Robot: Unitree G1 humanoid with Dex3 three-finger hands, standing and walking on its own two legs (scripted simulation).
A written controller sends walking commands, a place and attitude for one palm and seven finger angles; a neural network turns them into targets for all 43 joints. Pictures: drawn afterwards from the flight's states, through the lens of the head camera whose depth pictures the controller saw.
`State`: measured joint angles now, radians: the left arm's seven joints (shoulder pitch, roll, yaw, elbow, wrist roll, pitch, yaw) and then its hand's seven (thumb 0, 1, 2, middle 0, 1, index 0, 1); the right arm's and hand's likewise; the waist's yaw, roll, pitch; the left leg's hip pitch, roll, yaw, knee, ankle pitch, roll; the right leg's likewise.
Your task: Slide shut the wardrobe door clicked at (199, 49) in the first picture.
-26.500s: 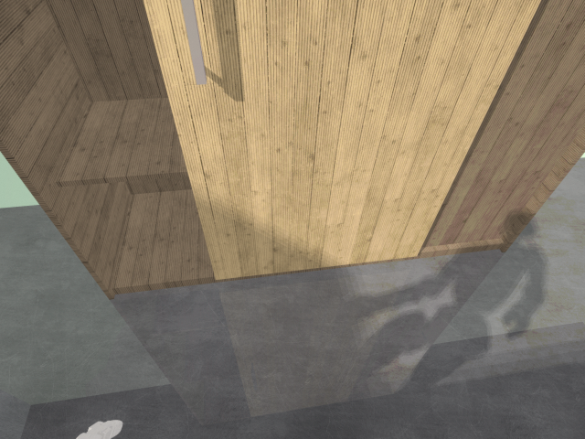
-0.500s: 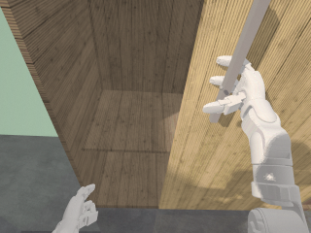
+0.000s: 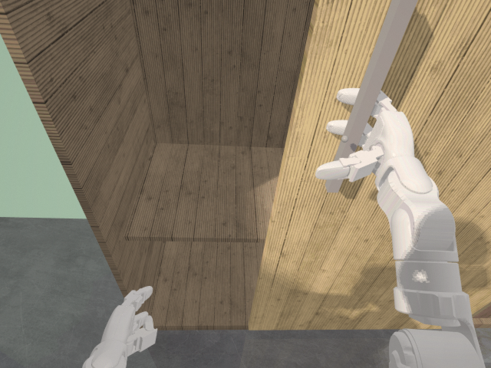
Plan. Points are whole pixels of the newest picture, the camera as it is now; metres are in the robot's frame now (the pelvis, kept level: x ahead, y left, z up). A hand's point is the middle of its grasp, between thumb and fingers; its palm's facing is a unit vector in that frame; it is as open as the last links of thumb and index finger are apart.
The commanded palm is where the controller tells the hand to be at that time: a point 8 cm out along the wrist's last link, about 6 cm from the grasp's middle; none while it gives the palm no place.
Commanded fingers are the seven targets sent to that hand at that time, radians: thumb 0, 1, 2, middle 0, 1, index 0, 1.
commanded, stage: grip the handle and tug to test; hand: right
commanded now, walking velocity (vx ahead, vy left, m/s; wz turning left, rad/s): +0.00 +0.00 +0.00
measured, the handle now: (358, 102) +0.43 -0.15 +0.27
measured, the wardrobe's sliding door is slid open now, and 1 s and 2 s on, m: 0.39 0.39 0.39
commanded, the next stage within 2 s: tug the door sideways, standing still in 1.40 s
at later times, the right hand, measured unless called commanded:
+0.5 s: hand (341, 135) +0.38 -0.12 +0.24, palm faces +0.00 +1.00 -0.02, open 8.2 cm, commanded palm +0.36 -0.16 +0.24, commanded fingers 0.00 -0.76 -0.84 0.44 1.38 0.44 1.38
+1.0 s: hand (341, 138) +0.38 -0.12 +0.24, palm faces +0.01 +1.00 -0.04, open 5.6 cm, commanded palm +0.34 -0.16 +0.24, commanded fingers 0.00 -0.90 -0.90 0.45 1.40 0.45 1.40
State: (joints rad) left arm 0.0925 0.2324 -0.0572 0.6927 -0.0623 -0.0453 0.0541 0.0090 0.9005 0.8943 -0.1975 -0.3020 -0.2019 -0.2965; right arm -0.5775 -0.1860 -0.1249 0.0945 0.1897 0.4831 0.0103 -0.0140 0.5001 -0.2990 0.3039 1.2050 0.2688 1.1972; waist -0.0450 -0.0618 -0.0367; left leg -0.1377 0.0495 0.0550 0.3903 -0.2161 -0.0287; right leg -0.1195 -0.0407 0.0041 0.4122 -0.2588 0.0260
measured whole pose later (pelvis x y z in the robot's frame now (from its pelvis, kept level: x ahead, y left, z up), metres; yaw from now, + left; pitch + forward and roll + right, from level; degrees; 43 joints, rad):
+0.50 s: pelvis +0.00 +0.00 +0.00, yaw +0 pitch -2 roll +0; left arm 0.11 0.24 -0.05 0.70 -0.06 -0.06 0.06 0.01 0.90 0.89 -0.20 -0.30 -0.20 -0.30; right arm -0.62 -0.19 -0.13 0.16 0.19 0.46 0.01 0.00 -0.32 -0.65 0.39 1.32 0.37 1.31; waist -0.04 -0.06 -0.03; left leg -0.15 0.05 0.05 0.39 -0.21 -0.03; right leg -0.13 -0.04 0.00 0.41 -0.26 0.03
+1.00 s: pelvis +0.02 +0.00 +0.00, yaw +0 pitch -1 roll +0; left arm 0.10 0.24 -0.04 0.66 -0.06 -0.03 0.02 0.01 0.90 0.89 -0.20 -0.30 -0.20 -0.30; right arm -0.50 -0.16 -0.12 -0.05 0.17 0.51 -0.01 0.00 -0.79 -0.82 0.42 1.40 0.29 1.40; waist -0.05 -0.07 -0.04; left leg -0.14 0.05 0.05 0.40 -0.24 -0.03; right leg -0.12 -0.04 0.00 0.42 -0.29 0.02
